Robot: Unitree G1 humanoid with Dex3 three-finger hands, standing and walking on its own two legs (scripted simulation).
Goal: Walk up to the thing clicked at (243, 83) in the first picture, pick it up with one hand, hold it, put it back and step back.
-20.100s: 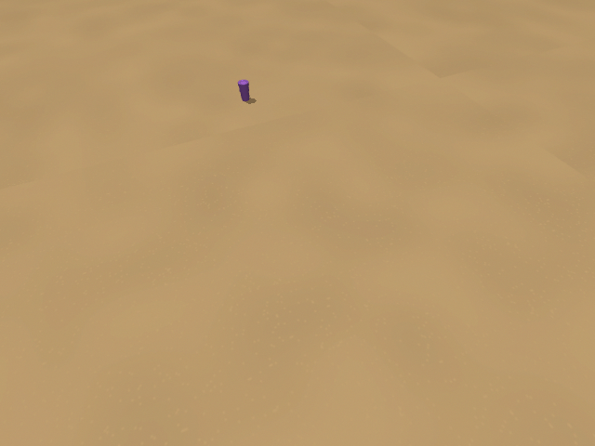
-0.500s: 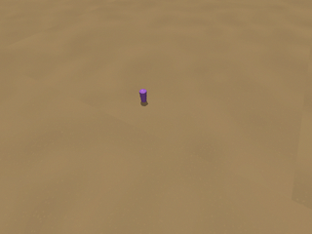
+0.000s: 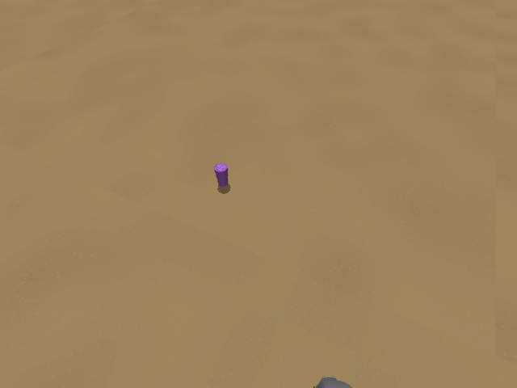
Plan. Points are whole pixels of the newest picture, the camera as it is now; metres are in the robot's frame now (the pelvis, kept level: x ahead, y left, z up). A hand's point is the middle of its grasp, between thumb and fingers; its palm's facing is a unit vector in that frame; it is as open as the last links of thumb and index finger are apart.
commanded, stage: walk up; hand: left
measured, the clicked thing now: (222, 175) +1.30 +0.21 -0.71
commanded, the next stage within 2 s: none
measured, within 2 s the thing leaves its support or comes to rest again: neither
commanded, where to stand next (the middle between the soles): +0.91 -0.04 m, yaw +0 degrees
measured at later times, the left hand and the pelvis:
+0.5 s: hand (145, 335) +0.27 +0.24 -0.14, palm faces +0.02 -0.93 -0.37, open 7.4 cm; pelvis +0.25 -0.04 +0.00, yaw +1 degrees
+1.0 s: hand (178, 213) +0.56 +0.22 -0.14, palm faces -0.05 -0.91 -0.41, open 7.4 cm; pelvis +0.48 -0.07 -0.02, yaw +0 degrees
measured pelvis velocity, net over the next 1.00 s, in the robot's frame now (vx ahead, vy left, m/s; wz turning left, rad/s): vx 0.48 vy -0.07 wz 0.00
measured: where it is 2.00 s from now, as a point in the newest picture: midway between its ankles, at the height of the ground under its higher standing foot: (277, 255)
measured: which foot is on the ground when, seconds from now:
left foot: down 0.00-0.14, up 0.16-0.54, down 0.56-1.00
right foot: up 0.00-0.08, down 0.10-0.60, up 0.62-0.96, down 0.98-1.00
